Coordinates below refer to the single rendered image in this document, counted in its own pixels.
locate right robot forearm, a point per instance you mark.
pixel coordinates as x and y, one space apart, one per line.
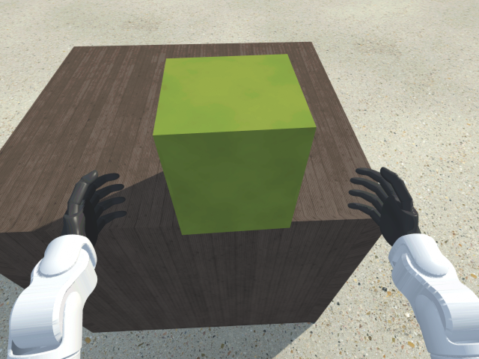
446 310

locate carton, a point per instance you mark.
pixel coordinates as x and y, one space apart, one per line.
233 134

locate pedestal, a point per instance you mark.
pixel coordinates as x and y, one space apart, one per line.
98 112

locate robot right hand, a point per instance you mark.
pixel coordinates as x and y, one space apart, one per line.
395 214

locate left robot forearm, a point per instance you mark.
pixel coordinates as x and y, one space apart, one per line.
46 319

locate robot left hand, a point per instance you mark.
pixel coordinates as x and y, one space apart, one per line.
83 210

